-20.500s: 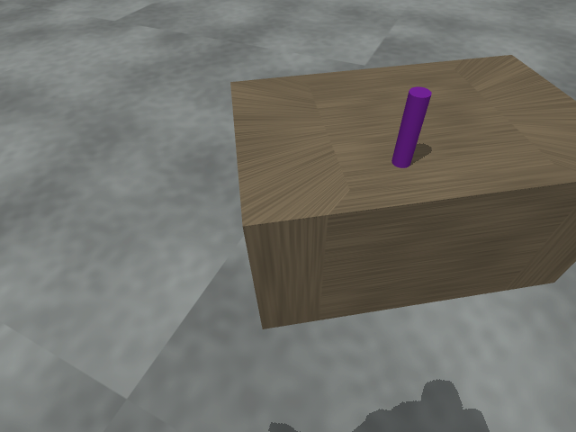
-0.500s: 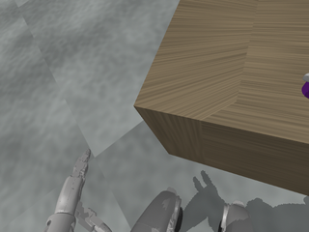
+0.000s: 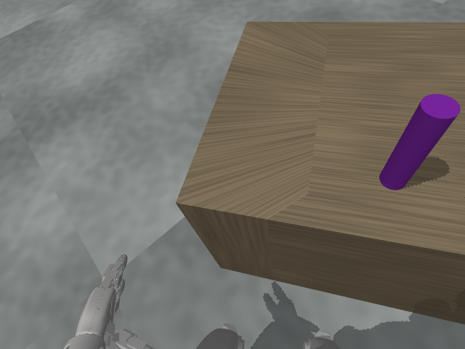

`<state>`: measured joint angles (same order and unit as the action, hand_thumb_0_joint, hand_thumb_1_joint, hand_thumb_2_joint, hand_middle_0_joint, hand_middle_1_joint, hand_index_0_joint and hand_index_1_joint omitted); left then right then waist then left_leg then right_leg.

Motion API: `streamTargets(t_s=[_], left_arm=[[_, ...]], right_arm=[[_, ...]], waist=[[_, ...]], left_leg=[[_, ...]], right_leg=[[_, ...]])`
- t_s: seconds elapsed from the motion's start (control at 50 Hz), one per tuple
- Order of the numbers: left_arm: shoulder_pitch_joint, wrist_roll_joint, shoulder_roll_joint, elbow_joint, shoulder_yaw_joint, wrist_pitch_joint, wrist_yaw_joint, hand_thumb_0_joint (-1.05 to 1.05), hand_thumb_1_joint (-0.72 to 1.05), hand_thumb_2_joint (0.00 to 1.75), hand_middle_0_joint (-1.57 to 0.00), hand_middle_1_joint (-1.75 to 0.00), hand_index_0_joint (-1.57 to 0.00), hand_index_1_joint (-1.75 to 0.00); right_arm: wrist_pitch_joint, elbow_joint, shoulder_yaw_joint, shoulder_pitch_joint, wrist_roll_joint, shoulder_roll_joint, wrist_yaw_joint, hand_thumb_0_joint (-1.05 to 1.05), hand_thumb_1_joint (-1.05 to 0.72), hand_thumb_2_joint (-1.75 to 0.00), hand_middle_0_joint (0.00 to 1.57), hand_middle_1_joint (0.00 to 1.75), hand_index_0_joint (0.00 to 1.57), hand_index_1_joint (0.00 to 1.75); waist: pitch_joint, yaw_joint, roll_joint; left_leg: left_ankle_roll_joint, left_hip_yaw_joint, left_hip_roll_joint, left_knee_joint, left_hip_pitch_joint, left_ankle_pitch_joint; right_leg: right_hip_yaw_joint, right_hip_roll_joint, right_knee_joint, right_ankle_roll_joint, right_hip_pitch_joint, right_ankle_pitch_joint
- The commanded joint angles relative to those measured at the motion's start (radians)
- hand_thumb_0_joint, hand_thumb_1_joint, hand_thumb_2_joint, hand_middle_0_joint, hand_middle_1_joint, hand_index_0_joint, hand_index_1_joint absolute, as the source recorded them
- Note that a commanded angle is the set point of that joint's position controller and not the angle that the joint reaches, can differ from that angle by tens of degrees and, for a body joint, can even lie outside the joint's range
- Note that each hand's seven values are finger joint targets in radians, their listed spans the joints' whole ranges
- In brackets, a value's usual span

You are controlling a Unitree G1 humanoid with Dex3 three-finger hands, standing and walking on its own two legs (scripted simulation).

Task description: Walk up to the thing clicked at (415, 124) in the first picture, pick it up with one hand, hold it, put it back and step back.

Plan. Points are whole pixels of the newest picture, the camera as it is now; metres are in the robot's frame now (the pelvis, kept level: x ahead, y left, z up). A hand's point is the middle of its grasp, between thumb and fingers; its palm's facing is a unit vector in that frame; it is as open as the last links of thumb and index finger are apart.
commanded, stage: sink last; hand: right
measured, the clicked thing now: (412, 149) +0.50 -0.23 +0.00
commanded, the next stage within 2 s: home in 0.56 s
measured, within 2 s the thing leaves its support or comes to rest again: neither
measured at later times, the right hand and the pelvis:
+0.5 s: hand out of the picture +0.31 -0.32 +0.05, palm faces +0.37 +0.85 -0.38, open 16.9 cm; pelvis +0.02 -0.01 +0.03, yaw -1 degrees
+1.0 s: hand out of the picture +0.15 -0.18 -0.01, palm faces +0.26 +0.93 -0.26, open 16.9 cm; pelvis +0.00 +0.03 +0.02, yaw -3 degrees
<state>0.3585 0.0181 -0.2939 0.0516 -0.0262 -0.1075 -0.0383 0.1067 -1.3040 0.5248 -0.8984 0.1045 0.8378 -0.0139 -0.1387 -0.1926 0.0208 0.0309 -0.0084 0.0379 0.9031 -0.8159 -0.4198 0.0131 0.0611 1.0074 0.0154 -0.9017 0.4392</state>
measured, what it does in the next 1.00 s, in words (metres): stands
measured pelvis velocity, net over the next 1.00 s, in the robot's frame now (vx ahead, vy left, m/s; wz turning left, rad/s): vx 0.00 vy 0.03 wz -0.06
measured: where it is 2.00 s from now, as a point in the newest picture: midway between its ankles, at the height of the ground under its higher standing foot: outside the picture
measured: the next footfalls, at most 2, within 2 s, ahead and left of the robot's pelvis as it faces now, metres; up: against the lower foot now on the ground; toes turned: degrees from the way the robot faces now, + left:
none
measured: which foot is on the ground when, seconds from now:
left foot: down 0.00-1.00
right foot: down 0.00-1.00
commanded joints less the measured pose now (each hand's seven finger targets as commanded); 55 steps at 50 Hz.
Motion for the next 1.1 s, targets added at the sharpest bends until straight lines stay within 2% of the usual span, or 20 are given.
streamTargets(t_s=[0.0,0.02,0.04,0.1,0.22,0.26,0.28,0.34,0.38,0.44,0.5,0.6,0.66,0.74,0.84,0.88,0.94,0.96,1.0,1.08], left_arm=[[-0.062,0.018,-0.152,-0.130,-0.084,0.034,0.016,0.00,-0.28,0.17,-0.05,-0.04,-0.06,-0.04],[-0.057,0.018,-0.102,-0.112,-0.037,0.037,0.008,0.00,-0.36,0.09,-0.05,-0.04,-0.06,-0.04],[-0.041,0.016,-0.112,-0.086,-0.034,0.038,0.006,0.00,-0.44,0.06,-0.05,-0.05,-0.06,-0.04],[0.002,0.020,-0.063,-0.051,0.015,0.042,-0.011,0.00,-0.54,0.06,-0.05,-0.05,-0.06,-0.05],[0.034,0.037,-0.211,-0.052,-0.134,0.029,0.012,0.00,-0.55,0.08,-0.06,-0.06,-0.06,-0.06],[0.008,0.047,-0.242,-0.066,-0.171,0.031,0.031,0.00,-0.55,0.08,-0.06,-0.06,-0.06,-0.07],[0.010,0.051,-0.242,-0.061,-0.182,0.033,0.042,0.00,-0.54,0.08,-0.06,-0.06,-0.06,-0.07],[0.009,0.062,-0.179,-0.052,-0.127,0.040,0.066,0.00,-0.53,0.07,-0.06,-0.06,-0.06,-0.06],[0.047,0.064,-0.159,-0.010,-0.137,0.043,0.083,0.00,-0.53,0.08,-0.06,-0.06,-0.05,-0.06],[0.029,0.058,-0.098,0.033,-0.086,0.047,0.096,0.00,-0.42,0.10,-0.05,-0.05,-0.05,-0.06],[-0.003,0.049,-0.107,0.059,-0.113,0.059,0.115,0.00,-0.44,0.10,-0.05,-0.05,-0.05,-0.06],[-0.037,0.039,-0.061,0.037,-0.075,0.084,0.132,0.00,-0.34,0.12,-0.05,-0.05,-0.04,-0.06],[0.024,0.035,-0.082,0.012,-0.102,0.091,0.138,0.00,-0.23,0.20,-0.12,-0.13,-0.12,-0.14],[0.044,0.036,-0.067,-0.021,-0.102,0.101,0.141,0.00,-0.18,0.20,-0.12,-0.13,-0.13,-0.14],[-0.033,0.029,0.033,-0.016,0.012,0.121,0.137,0.00,-0.10,0.28,-0.05,-0.11,-0.06,-0.11],[-0.034,0.021,-0.003,-0.010,-0.030,0.129,0.147,0.00,0.06,0.44,-0.14,-0.19,-0.14,-0.19],[0.026,0.016,-0.035,-0.036,-0.055,0.143,0.150,0.00,0.30,0.57,-0.14,-0.20,-0.14,-0.20],[0.036,0.014,-0.019,-0.026,-0.037,0.144,0.149,0.00,0.22,0.49,-0.06,-0.12,-0.06,-0.12],[0.037,0.014,-0.020,-0.055,-0.032,0.144,0.147,0.00,0.38,0.62,-0.15,-0.21,-0.15,-0.21],[-0.008,0.011,0.002,-0.092,-0.002,0.142,0.142,0.00,0.68,0.79,-0.18,-0.26,-0.18,-0.26]], right_arm=[[0.055,0.170,0.038,-0.378,0.000,0.386,0.056,0.00,0.49,-0.06,0.06,0.05,0.06,0.05],[0.053,0.150,-0.015,-0.361,-0.004,0.310,0.051,0.00,0.49,-0.06,0.06,0.05,0.06,0.05],[0.046,0.111,0.011,-0.303,-0.002,0.321,0.052,0.00,0.49,-0.06,0.06,0.05,0.06,0.05],[0.027,0.185,-0.053,-0.197,-0.020,0.230,0.034,0.00,0.47,-0.06,0.06,0.05,0.06,0.05],[-0.031,0.631,-0.040,0.102,-0.079,0.215,0.050,0.00,0.42,-0.07,0.07,0.05,0.06,0.05],[-0.061,0.673,-0.105,0.272,-0.104,0.085,0.057,0.00,0.40,-0.07,0.07,0.05,0.06,0.05],[-0.057,0.839,-0.077,0.284,-0.116,0.109,0.067,0.00,0.40,-0.07,0.07,0.05,0.06,0.05],[-0.073,0.943,-0.151,0.478,-0.143,-0.047,0.087,0.00,0.41,-0.07,0.06,0.05,0.06,0.05],[-0.063,1.094,-0.104,0.587,-0.154,-0.024,0.105,0.00,0.43,-0.07,0.06,0.05,0.06,0.05],[-0.068,1.205,-0.138,0.708,-0.168,-0.127,0.116,0.00,0.39,-0.08,0.06,0.05,0.06,0.05],[-0.052,1.365,-0.133,0.811,-0.177,-0.146,0.128,0.00,0.40,-0.08,0.06,0.05,0.05,0.05],[-0.050,1.437,-0.238,1.055,-0.180,-0.331,0.124,0.00,0.37,-0.09,0.05,0.05,0.05,0.05],[-0.055,1.464,-0.256,1.228,-0.181,-0.378,0.117,0.00,0.45,-0.10,0.06,0.07,0.06,0.07],[-0.060,1.501,-0.281,1.316,-0.182,-0.415,0.104,0.00,0.45,-0.11,0.06,0.07,0.06,0.07],[-0.064,1.518,-0.349,1.291,-0.169,-0.469,0.086,0.00,0.38,-0.08,0.05,0.05,0.05,0.05],[-0.061,1.497,-0.331,1.281,-0.164,-0.454,0.087,0.00,0.43,-0.13,0.06,0.07,0.06,0.07],[-0.066,1.460,-0.408,1.332,-0.156,-0.520,0.077,0.00,0.46,-0.11,0.06,0.07,0.06,0.07],[-0.069,1.432,-0.422,1.347,-0.152,-0.530,0.076,0.00,0.38,-0.08,0.05,0.05,0.05,0.05],[-0.073,1.400,-0.405,1.361,-0.148,-0.513,0.078,0.00,0.47,-0.11,0.06,0.07,0.06,0.07],[-0.071,1.351,-0.456,1.352,-0.141,-0.548,0.083,0.00,0.51,-0.08,0.06,0.06,0.06,0.06]], waist=[[-0.382,0.043,0.170],[-0.372,0.046,0.166],[-0.353,0.060,0.183],[-0.387,0.071,0.222],[-0.418,0.115,0.211],[-0.329,0.112,0.135],[-0.354,0.137,0.155],[-0.250,0.161,0.110],[-0.229,0.184,0.105],[-0.131,0.202,0.123],[-0.155,0.216,0.170],[-0.097,0.195,0.076],[-0.078,0.199,0.017],[-0.019,0.203,-0.030],[0.068,0.201,-0.029],[0.052,0.189,-0.056],[0.023,0.165,-0.067],[0.024,0.171,-0.070],[0.004,0.186,-0.093],[-0.025,0.204,-0.063]], left_leg=[[-0.040,-0.037,0.024,-0.120,0.157,0.318],[-0.041,-0.032,0.022,-0.126,0.172,0.309],[-0.041,-0.029,0.019,-0.130,0.174,0.315],[-0.045,-0.032,0.021,-0.134,0.193,0.351],[-0.053,-0.056,0.021,-0.177,0.218,0.321],[-0.053,-0.065,0.017,-0.194,0.236,0.295],[-0.054,-0.063,0.011,-0.197,0.268,0.309],[-0.057,-0.063,0.005,-0.212,0.299,0.284],[-0.057,-0.060,0.000,-0.217,0.343,0.293],[-0.057,-0.045,-0.009,-0.228,0.367,0.270],[-0.058,-0.035,-0.014,-0.228,0.396,0.271],[-0.045,-0.040,-0.015,-0.228,0.407,0.282],[-0.036,-0.041,-0.020,-0.231,0.404,0.278],[-0.029,-0.040,-0.028,-0.240,0.373,0.221],[-0.024,-0.014,-0.047,-0.254,0.291,0.088],[-0.022,0.018,-0.063,-0.264,0.272,0.040],[-0.025,0.012,-0.058,-0.248,0.251,0.031],[-0.025,0.009,-0.057,-0.245,0.249,0.024],[-0.023,0.011,-0.062,-0.242,0.258,0.030],[-0.030,-0.004,-0.053,-0.190,0.260,0.070]], right_leg=[[0.007,-0.018,-0.157,-0.017,0.421,-0.400],[0.000,-0.022,-0.166,-0.018,0.403,-0.382],[-0.004,-0.025,-0.172,-0.019,0.403,-0.390],[-0.004,-0.023,-0.180,-0.029,0.471,-0.482],[0.015,-0.006,-0.249,-0.040,0.631,-0.552],[0.014,-0.007,-0.280,-0.036,0.610,-0.490],[0.007,-0.009,-0.288,-0.033,0.628,-0.487],[0.004,-0.008,-0.318,-0.034,0.599,-0.456],[-0.005,-0.011,-0.329,-0.034,0.594,-0.446],[-0.008,-0.015,-0.354,-0.035,0.546,-0.390],[-0.013,-0.021,-0.356,-0.038,0.568,-0.389],[-0.031,-0.032,-0.345,-0.023,0.534,-0.358],[-0.040,-0.043,-0.335,-0.012,0.524,-0.332],[-0.045,-0.054,-0.332,-0.002,0.490,-0.264],[-0.057,-0.066,-0.310,0.003,0.416,-0.135],[-0.057,-0.068,-0.288,0.003,0.415,-0.104],[-0.057,-0.066,-0.276,0.002,0.438,-0.094],[-0.057,-0.069,-0.269,0.002,0.424,-0.090],[-0.058,-0.075,-0.251,0.002,0.408,-0.105],[-0.053,-0.071,-0.242,0.001,0.384,-0.124]])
